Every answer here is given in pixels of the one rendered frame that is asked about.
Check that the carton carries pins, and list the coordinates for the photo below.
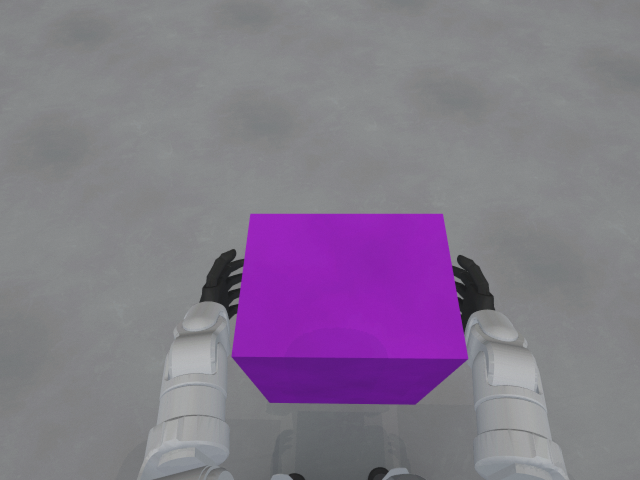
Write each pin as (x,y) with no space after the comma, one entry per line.
(348,308)

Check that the right robot forearm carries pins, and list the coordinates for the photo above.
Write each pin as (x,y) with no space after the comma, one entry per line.
(513,435)

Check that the left robot forearm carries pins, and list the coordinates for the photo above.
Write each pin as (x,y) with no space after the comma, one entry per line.
(191,431)

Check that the robot left hand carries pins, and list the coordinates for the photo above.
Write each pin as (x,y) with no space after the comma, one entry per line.
(218,283)

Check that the robot right hand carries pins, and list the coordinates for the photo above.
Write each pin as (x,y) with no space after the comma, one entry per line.
(474,291)

